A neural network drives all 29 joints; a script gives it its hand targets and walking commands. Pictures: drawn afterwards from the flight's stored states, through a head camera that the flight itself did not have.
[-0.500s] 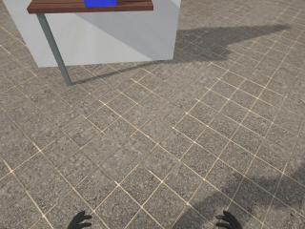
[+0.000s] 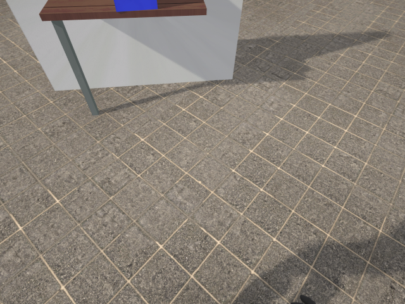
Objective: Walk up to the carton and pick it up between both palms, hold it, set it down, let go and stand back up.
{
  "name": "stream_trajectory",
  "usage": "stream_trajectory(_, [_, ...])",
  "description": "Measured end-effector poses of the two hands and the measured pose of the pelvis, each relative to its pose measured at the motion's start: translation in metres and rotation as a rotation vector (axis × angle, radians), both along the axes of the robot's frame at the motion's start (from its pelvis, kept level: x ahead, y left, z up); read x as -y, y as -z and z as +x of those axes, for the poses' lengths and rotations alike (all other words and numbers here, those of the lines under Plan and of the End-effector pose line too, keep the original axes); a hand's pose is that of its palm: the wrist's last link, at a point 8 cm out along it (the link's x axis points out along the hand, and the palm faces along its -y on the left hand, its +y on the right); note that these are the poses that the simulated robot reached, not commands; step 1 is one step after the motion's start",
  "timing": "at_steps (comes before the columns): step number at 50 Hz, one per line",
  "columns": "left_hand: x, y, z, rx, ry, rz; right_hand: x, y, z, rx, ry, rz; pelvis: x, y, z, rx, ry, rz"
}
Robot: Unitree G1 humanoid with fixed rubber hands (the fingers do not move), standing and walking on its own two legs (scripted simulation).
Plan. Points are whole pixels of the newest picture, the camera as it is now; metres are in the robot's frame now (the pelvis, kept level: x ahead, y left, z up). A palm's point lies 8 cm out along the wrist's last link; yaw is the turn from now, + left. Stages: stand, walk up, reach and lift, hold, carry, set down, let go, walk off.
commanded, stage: stand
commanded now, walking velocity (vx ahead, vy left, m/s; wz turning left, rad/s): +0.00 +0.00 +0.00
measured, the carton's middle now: out of the picture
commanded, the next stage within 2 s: walk up in 1.22 s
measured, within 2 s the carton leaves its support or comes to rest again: neither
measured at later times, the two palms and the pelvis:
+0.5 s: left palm out of the picture +0.00 +0.22 -0.13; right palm out of the picture +0.01 -0.22 -0.13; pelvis +0.00 +0.00 +0.01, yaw +0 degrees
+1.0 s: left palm out of the picture -0.02 +0.20 -0.14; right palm out of the picture -0.02 -0.21 -0.13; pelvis -0.01 +0.00 +0.01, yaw +0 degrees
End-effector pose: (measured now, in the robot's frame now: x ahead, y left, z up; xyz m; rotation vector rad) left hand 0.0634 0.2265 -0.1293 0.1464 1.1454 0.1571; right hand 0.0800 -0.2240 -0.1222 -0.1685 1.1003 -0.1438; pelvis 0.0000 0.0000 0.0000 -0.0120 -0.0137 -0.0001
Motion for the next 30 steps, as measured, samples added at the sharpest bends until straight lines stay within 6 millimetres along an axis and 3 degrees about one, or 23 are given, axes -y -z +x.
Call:
stream_trajectory(10, [0.000,0.001,-0.011,-0.044,-0.017,-0.003,0.004,0.001,-0.026,-0.076,0.034,-0.009,0.000,-0.004,-0.001,0.013,-0.001,0.004])
stream_trajectory(19, [0.003,0.003,-0.040,-0.133,-0.040,-0.009,0.002,0.005,-0.055,-0.161,0.063,0.002,0.000,-0.009,-0.003,0.023,-0.001,0.008])
stream_trajectory(30, [0.014,0.006,-0.071,-0.222,-0.061,-0.032,-0.005,0.008,-0.075,-0.228,0.071,0.025,0.001,-0.012,-0.006,0.035,-0.004,0.013])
